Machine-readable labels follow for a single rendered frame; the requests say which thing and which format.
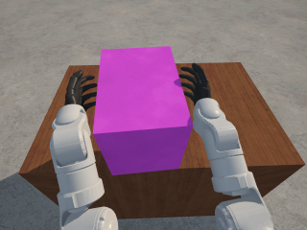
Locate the robot right hand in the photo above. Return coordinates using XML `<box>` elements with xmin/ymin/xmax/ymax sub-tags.
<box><xmin>178</xmin><ymin>62</ymin><xmax>212</xmax><ymax>106</ymax></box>

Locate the robot right upper arm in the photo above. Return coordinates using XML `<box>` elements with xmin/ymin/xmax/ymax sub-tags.
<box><xmin>215</xmin><ymin>195</ymin><xmax>274</xmax><ymax>230</ymax></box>

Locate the robot left upper arm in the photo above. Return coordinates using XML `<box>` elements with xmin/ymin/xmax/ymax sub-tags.
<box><xmin>62</xmin><ymin>206</ymin><xmax>119</xmax><ymax>230</ymax></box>

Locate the carton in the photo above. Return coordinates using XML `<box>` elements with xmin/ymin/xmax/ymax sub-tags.
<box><xmin>92</xmin><ymin>46</ymin><xmax>193</xmax><ymax>175</ymax></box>

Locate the pedestal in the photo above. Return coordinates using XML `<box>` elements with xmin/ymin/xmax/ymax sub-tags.
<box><xmin>18</xmin><ymin>62</ymin><xmax>306</xmax><ymax>219</ymax></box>

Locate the robot left hand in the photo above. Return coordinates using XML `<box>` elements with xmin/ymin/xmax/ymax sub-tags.
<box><xmin>64</xmin><ymin>70</ymin><xmax>97</xmax><ymax>111</ymax></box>

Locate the left robot forearm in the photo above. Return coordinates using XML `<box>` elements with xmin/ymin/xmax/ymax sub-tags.
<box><xmin>49</xmin><ymin>103</ymin><xmax>105</xmax><ymax>230</ymax></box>

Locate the right robot forearm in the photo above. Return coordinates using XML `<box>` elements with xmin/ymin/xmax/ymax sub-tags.
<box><xmin>193</xmin><ymin>98</ymin><xmax>274</xmax><ymax>229</ymax></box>

